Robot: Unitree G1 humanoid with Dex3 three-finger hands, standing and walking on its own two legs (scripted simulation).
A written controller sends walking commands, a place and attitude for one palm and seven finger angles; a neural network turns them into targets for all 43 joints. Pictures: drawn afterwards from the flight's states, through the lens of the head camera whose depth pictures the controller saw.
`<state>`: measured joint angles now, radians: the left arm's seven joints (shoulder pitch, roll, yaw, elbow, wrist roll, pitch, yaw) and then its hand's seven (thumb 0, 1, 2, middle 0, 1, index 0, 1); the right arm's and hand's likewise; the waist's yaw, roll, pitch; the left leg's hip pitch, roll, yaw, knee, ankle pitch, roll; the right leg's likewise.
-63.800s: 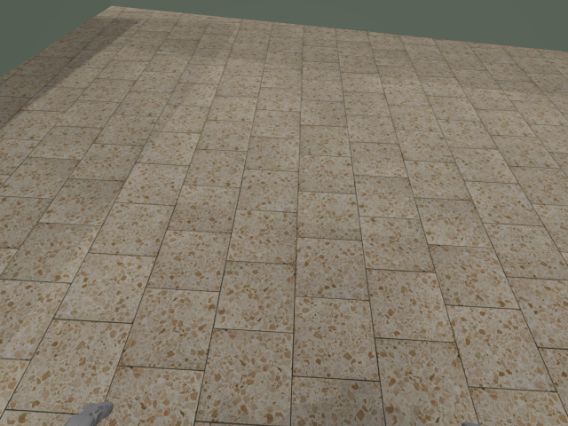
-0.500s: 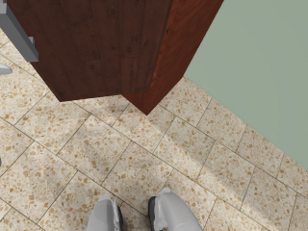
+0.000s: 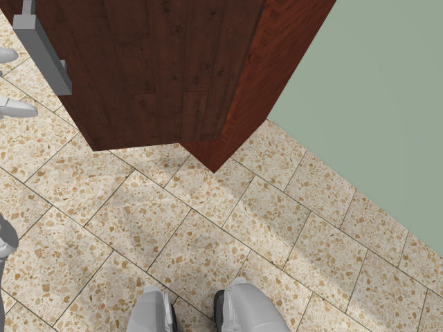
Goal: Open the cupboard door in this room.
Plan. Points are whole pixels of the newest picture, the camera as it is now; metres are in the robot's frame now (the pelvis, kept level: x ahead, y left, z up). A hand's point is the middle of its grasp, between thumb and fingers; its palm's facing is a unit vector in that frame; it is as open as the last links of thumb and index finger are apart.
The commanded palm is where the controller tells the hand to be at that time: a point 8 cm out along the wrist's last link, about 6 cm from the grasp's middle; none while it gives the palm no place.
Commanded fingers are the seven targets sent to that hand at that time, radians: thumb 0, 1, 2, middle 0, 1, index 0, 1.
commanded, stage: move the hooked fingers beside the handle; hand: left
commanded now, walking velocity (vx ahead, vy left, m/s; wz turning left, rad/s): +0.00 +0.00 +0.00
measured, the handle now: (47, 49) +0.56 +0.23 +0.07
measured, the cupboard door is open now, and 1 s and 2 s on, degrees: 51 51 51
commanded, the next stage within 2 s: slide the fingers in behind the handle in 0.14 s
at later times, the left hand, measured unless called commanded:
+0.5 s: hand (11, 74) +0.52 +0.28 +0.07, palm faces +0.06 -1.00 -0.01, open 14.0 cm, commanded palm +0.50 +0.30 +0.07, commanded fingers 0.00 -0.50 0.30 -0.30 -1.20 -0.30 -1.20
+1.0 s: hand (33, 73) +0.52 +0.25 +0.07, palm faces +0.08 -1.00 -0.01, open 14.0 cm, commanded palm +0.50 +0.27 +0.07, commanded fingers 0.00 -0.50 0.30 -0.30 -1.20 -0.30 -1.20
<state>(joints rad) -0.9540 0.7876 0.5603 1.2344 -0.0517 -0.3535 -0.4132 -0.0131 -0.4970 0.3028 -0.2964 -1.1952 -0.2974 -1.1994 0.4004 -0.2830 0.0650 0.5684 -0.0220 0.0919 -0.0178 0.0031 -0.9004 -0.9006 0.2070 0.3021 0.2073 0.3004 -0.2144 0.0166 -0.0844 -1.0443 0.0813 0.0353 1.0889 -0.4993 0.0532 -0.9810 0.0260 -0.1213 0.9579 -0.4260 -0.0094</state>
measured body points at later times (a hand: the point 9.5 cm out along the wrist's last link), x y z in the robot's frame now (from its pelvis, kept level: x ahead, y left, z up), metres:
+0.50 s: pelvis -0.01 +0.00 +0.00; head +0.16 +0.05 +0.41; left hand +0.51 +0.33 +0.07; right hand -0.03 -0.27 -0.09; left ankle +0.00 +0.08 -0.66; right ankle +0.01 -0.12 -0.66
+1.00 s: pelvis -0.01 -0.01 +0.00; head +0.15 +0.03 +0.42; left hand +0.51 +0.30 +0.07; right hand -0.02 -0.28 -0.10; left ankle +0.00 +0.08 -0.66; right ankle +0.01 -0.12 -0.66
